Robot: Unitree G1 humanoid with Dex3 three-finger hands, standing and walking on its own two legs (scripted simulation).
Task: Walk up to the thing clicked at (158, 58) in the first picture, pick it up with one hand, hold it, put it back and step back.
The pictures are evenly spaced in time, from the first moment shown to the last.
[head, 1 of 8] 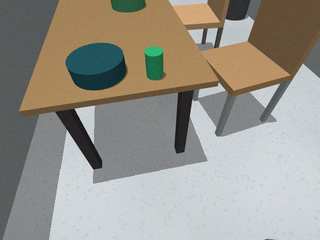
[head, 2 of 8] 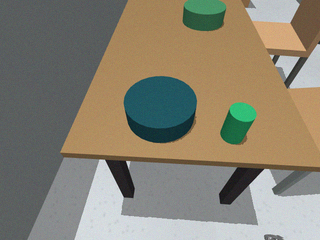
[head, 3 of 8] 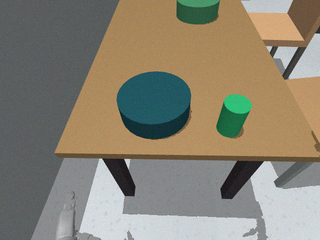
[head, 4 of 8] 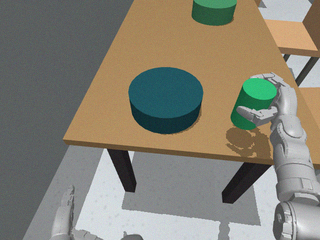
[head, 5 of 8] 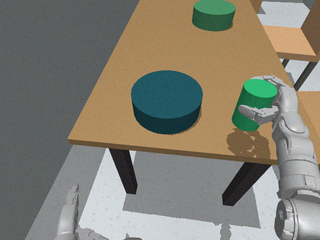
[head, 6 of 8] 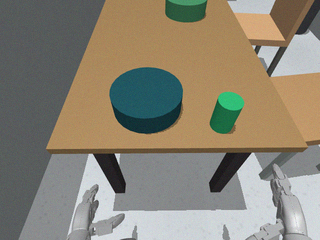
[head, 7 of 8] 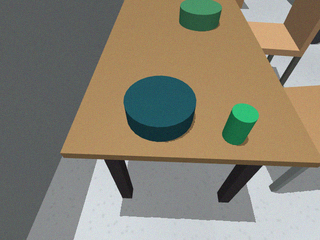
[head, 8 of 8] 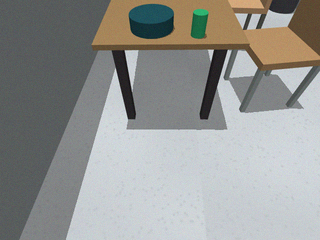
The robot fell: no
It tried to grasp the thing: yes
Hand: right
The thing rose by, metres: 0.21
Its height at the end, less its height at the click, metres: +0.00
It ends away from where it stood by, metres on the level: 0.01
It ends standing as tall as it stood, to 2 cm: yes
